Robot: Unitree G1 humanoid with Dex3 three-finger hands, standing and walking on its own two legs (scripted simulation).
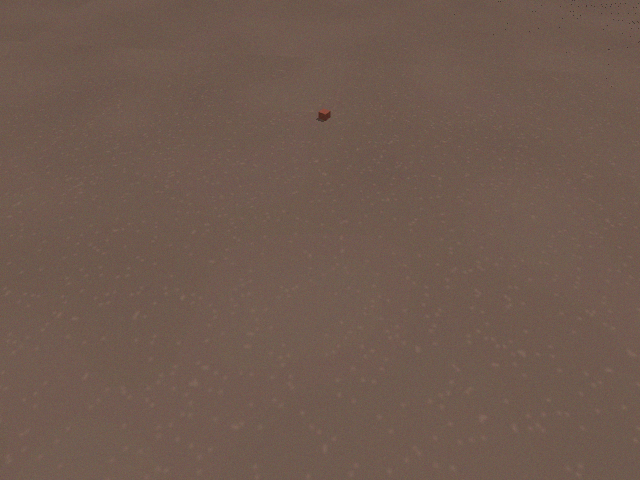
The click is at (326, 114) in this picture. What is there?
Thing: small box
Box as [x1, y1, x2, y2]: [318, 108, 330, 120]
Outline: 323,108 318,112 319,118 325,120 330,116 330,111
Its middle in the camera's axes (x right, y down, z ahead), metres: +0.03 -0.72 +2.29
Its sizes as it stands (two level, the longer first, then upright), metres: 0.051 0.050 0.042
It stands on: the floor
